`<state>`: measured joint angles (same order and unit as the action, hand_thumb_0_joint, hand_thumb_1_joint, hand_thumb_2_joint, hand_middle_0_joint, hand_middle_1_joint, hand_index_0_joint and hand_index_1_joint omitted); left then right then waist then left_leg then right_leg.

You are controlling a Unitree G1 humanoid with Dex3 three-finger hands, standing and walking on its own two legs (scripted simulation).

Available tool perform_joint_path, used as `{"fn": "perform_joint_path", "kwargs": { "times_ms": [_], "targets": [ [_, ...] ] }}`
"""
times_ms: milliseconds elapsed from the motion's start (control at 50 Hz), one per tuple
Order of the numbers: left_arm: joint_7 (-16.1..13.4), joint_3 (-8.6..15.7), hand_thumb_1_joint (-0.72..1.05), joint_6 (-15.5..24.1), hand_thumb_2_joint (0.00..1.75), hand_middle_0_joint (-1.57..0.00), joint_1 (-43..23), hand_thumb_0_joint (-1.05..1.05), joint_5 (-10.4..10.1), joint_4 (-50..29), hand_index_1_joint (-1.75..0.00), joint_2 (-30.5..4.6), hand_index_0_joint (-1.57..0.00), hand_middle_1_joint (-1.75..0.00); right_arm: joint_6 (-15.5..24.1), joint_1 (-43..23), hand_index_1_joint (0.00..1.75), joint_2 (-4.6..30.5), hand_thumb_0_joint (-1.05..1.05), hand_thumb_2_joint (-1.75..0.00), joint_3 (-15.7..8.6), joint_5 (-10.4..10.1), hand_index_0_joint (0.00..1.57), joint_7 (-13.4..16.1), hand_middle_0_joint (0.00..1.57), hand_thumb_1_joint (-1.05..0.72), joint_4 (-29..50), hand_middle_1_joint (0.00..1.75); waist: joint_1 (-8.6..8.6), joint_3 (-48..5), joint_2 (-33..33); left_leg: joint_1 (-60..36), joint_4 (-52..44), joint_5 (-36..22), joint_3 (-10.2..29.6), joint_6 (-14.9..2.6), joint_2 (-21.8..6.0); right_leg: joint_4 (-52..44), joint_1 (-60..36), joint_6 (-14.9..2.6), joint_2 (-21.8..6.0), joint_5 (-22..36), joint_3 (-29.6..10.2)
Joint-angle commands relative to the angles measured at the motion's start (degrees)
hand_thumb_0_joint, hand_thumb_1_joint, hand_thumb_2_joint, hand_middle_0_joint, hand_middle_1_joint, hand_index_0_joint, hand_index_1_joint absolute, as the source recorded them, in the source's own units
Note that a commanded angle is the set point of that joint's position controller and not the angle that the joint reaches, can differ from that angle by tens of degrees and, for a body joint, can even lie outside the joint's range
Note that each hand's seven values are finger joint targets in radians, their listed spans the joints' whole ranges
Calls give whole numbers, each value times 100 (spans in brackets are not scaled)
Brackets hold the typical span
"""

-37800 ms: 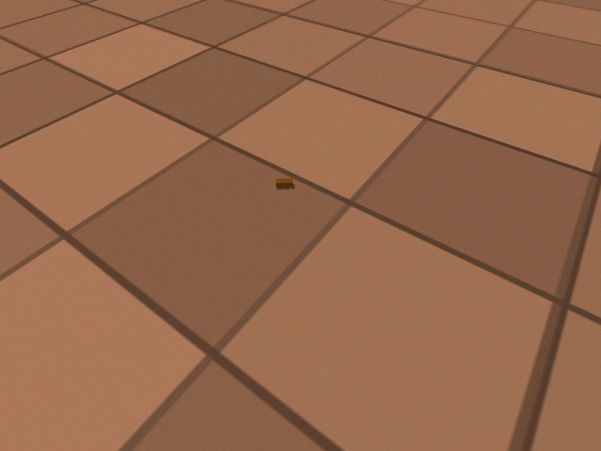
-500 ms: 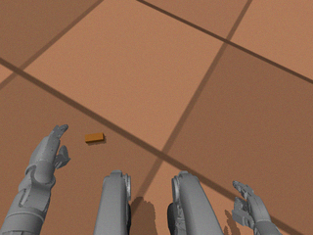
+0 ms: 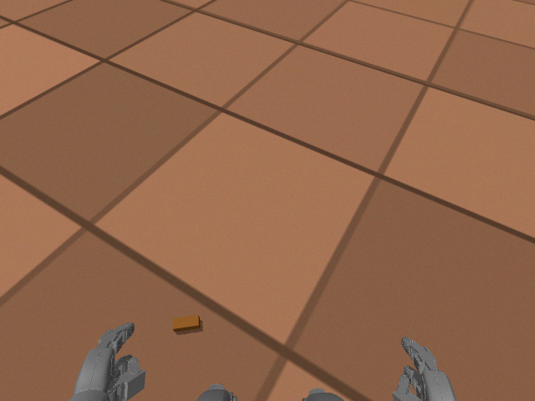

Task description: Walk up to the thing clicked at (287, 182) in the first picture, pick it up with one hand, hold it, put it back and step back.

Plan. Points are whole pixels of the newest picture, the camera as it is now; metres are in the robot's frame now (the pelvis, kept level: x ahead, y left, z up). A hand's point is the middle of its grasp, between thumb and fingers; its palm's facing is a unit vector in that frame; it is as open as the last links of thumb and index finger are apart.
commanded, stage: home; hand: left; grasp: from above
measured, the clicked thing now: (186, 323) +0.47 +0.24 -0.67
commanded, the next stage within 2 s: none
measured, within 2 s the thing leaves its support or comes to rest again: neither
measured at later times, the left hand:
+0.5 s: hand (132, 400) +0.17 +0.18 -0.02, palm faces +0.08 -0.98 -0.20, open 7.4 cm
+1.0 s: hand (133, 395) +0.17 +0.18 -0.02, palm faces +0.06 -0.98 -0.20, open 7.4 cm
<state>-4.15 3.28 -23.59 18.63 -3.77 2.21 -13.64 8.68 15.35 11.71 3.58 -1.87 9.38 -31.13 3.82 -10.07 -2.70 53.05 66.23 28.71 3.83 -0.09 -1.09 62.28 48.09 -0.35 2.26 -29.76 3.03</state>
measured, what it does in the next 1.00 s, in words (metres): stands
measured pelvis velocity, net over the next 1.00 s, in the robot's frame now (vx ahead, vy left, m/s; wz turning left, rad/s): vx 0.02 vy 0.00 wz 0.01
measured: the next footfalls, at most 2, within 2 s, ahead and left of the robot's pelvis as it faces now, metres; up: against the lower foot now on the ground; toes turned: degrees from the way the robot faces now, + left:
none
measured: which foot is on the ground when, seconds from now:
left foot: down 0.00-1.00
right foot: down 0.00-1.00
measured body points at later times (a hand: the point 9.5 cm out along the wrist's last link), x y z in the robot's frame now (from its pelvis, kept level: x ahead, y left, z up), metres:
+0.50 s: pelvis +0.01 +0.00 +0.03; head +0.03 +0.00 +0.48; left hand +0.16 +0.23 +0.00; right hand +0.19 -0.24 -0.03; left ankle +0.03 +0.11 -0.65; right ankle +0.01 -0.12 -0.65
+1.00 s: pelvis +0.02 +0.00 +0.03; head +0.03 +0.00 +0.48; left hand +0.17 +0.23 +0.00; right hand +0.17 -0.24 -0.04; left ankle +0.03 +0.11 -0.65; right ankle +0.01 -0.12 -0.65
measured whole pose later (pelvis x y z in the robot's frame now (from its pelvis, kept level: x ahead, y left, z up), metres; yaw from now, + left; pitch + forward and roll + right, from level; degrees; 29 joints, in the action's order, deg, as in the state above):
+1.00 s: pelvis +0.02 +0.00 +0.03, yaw +1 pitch +10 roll -3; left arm -1.1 1.5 -25.5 28.5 -3.3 -6.2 -12.8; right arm 13.6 17.3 12.6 2.2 -0.5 10.8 -30.9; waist 2.2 -9.3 -2.9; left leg 40.1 57.3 26.8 3.2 -0.1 -0.7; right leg 53.7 35.5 -0.3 1.8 -27.9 2.3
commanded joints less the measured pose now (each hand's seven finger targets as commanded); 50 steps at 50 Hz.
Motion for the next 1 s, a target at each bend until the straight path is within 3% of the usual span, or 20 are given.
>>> {"fn": "perform_joint_path", "kwargs": {
  "times_ms": [0,100,240,280,520,840,980],
  "targets": [
    [-23,260,90,156,90,-20,447,0,21,-1634,-30,-561,-20,-30,406,-141,30,678,0,-90,-318,28,20,177,20,-90,964,30,-62,-884,-197,-1689,-1430,-1431,-51,-92,91,-1411,-1081,-47,38,1484,-12],
    [73,159,90,62,90,-20,946,0,37,-1972,-30,-452,-20,-30,520,-75,30,688,0,-90,-374,70,20,220,20,-90,1043,30,-50,-634,11,-1966,-1628,-1682,-74,-121,105,-1686,-1308,-18,33,1695,1],
    [232,98,90,44,90,-20,827,0,82,-1949,-30,-458,-20,-30,691,-175,30,777,0,-90,-412,122,20,228,20,-90,1050,30,-29,-170,97,-1971,-1800,-1263,-97,-132,127,-1862,-1192,17,-2,1265,22],
    [248,210,90,53,90,-20,817,0,113,-1896,-30,-530,-20,-30,730,-225,30,785,0,-90,-412,135,20,221,20,-90,1056,30,-107,-50,83,-1918,-1840,-1080,-103,-129,126,-1884,-1156,23,-14,1079,32],
    [243,172,90,119,90,-20,881,0,129,-1968,-30,-534,-20,-30,815,-238,30,783,0,-90,-416,149,20,202,20,-90,982,30,-110,-361,-24,-2128,-1745,-1438,-109,-111,139,-1806,-1306,33,-25,1463,-19],
    [253,190,90,102,90,-20,860,0,104,-1976,-30,-533,-20,-30,829,-242,30,788,0,-90,-419,137,20,204,20,-90,975,30,-160,-249,-1,-2032,-1849,-1163,-81,-100,102,-1801,-1271,8,-9,1167,-3],
    [255,169,90,93,90,-20,943,0,96,-1921,-30,-504,-20,-30,829,-207,30,784,0,-90,-428,138,20,206,20,-90,972,30,-162,-342,59,-2046,-1786,-1364,-84,-101,103,-1777,-1304,14,-10,1345,-16]
  ]
}}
